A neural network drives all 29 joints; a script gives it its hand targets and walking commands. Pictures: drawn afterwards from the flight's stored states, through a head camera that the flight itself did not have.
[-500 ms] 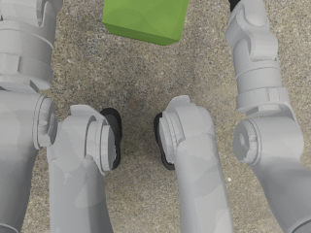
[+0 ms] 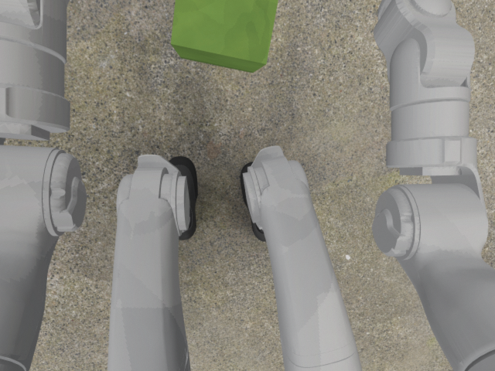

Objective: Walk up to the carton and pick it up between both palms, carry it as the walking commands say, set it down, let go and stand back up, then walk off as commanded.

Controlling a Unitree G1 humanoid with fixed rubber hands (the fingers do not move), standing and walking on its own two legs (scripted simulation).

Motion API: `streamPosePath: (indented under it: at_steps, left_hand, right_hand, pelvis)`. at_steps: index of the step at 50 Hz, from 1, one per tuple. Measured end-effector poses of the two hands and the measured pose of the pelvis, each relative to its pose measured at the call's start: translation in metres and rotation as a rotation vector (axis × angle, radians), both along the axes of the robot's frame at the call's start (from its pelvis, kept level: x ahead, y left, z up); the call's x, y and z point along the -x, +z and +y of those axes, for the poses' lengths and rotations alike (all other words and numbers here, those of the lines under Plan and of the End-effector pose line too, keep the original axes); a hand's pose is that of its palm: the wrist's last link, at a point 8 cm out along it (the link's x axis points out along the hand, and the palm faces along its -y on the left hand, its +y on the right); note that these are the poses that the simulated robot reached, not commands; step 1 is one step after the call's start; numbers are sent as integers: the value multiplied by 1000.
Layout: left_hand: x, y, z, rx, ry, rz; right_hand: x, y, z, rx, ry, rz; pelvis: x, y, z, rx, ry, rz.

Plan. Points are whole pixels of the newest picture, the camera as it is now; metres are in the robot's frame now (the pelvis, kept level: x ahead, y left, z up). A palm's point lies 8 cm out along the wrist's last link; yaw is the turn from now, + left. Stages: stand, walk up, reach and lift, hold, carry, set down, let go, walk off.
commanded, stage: set down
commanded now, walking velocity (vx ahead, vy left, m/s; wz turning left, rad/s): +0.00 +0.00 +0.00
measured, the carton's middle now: (226, 4) +0.57 -0.04 -0.40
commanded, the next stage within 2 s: let go in 0.60 s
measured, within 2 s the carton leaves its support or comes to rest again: neither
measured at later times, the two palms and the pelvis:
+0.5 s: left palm out of the picture +0.58 +0.15 +0.03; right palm out of the picture +0.52 -0.21 +0.04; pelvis +0.00 +0.00 +0.14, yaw +1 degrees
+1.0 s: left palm out of the picture +0.46 +0.18 +0.06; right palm out of the picture +0.43 -0.21 +0.08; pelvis +0.04 +0.00 +0.21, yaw +3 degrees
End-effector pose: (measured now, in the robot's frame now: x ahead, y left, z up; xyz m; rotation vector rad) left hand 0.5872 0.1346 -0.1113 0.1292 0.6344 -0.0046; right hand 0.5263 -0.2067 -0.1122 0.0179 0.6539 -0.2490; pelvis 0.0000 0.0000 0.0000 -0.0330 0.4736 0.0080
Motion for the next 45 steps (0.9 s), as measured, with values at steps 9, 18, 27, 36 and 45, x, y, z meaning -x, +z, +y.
streamPosePath:
  at_steps: [9,18,27,36,45]
  left_hand:
    - [7,44,6,-4,1,27]
    - [9,99,10,-9,-11,39]
    - [5,151,12,-13,-13,50]
    - [12,159,15,-43,1,54]
    - [83,155,34,-107,76,125]
  right_hand:
    - [5,46,-3,-4,11,15]
    - [7,104,-5,-7,5,23]
    - [5,155,-4,1,-8,30]
    - [7,160,5,19,24,26]
    - [60,162,7,87,169,135]
  pelvis:
    - [3,46,-1,-11,4,7]
    - [1,99,-2,-13,9,-4]
    - [-6,151,0,-10,10,-32]
    - [-16,177,4,-5,15,-37]
    - [-34,196,4,-12,36,-79]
